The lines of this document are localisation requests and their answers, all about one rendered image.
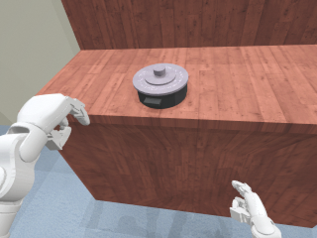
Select lid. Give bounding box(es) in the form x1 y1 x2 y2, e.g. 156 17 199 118
133 63 189 96

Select right robot forearm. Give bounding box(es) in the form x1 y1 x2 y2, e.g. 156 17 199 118
250 215 282 238

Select table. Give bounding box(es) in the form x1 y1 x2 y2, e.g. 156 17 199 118
19 0 317 228

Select pot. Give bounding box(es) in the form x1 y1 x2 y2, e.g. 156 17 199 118
138 83 187 109

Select right robot hand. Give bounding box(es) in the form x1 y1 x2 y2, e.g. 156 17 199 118
230 180 267 225

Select knob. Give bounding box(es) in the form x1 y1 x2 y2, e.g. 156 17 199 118
153 64 165 76

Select left robot forearm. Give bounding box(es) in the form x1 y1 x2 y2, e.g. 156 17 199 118
0 122 49 238

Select left robot hand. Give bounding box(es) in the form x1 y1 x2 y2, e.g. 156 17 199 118
17 93 90 151

